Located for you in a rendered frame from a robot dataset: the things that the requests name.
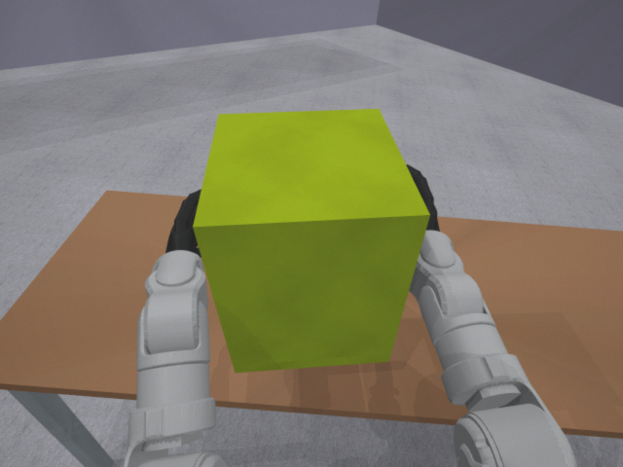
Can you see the carton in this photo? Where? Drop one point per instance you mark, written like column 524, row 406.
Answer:
column 310, row 226

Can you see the right robot upper arm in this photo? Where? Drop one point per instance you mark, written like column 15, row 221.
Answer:
column 515, row 436

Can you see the left robot hand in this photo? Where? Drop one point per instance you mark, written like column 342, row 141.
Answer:
column 182, row 236

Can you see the right robot forearm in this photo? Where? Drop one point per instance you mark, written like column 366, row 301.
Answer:
column 478, row 371

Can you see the right robot hand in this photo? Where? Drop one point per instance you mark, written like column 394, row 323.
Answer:
column 427, row 197

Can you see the table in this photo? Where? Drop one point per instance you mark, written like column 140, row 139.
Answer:
column 555, row 294

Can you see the left robot forearm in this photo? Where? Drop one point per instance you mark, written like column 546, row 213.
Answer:
column 173, row 404

